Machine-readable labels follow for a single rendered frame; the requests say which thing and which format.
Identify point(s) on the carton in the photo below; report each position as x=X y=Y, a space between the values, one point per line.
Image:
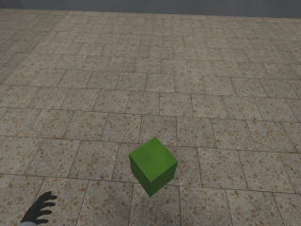
x=153 y=165

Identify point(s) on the left robot hand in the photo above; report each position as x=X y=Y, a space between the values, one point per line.
x=34 y=211

